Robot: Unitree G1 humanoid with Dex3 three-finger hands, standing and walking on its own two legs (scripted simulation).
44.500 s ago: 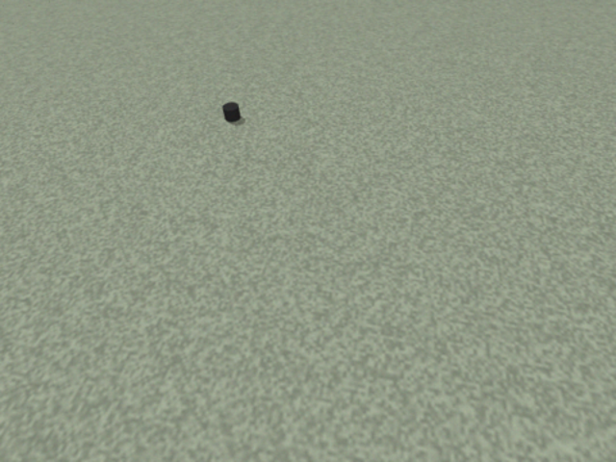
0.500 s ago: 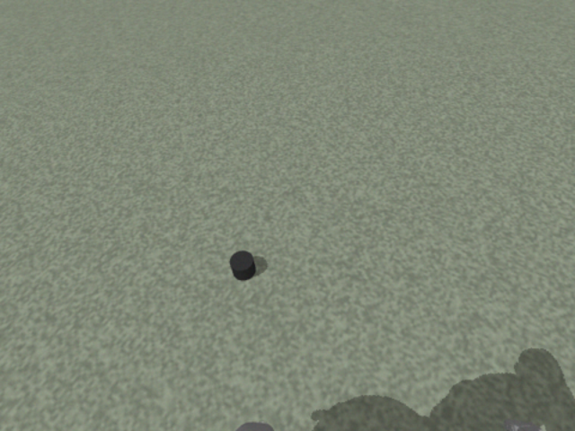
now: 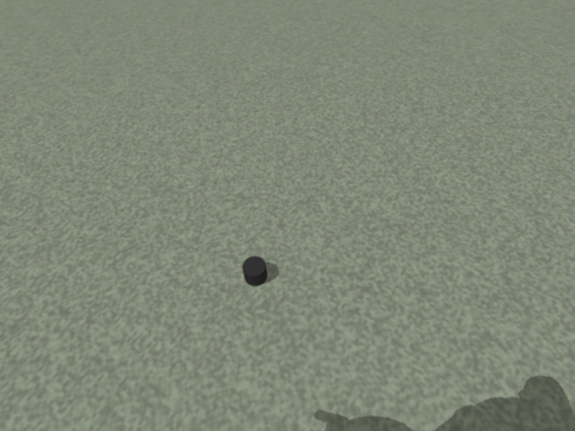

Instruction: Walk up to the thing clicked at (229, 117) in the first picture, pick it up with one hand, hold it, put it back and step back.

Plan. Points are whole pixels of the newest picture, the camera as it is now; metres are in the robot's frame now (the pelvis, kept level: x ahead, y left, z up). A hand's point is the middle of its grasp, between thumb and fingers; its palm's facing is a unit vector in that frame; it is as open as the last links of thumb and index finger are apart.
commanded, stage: walk up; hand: left
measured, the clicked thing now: (255, 271) +0.83 +0.22 -0.73
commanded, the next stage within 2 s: stand in 0.94 s
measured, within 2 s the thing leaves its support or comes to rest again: neither
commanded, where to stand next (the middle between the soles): +0.43 +0.01 m, yaw -4 degrees
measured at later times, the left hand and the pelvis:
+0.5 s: hand out of the picture +0.11 +0.26 -0.15, palm faces +0.00 -0.93 -0.36, open 7.4 cm; pelvis +0.04 +0.00 +0.00, yaw -1 degrees
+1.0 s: hand out of the picture +0.15 +0.25 -0.14, palm faces -0.01 -0.94 -0.33, open 7.4 cm; pelvis +0.04 +0.00 +0.01, yaw -1 degrees
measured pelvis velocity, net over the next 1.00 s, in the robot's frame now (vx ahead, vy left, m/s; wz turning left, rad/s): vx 0.04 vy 0.00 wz -0.03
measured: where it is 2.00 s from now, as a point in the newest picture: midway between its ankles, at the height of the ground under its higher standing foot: outside the picture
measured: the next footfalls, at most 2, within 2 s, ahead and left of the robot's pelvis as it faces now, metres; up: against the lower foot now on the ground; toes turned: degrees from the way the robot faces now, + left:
none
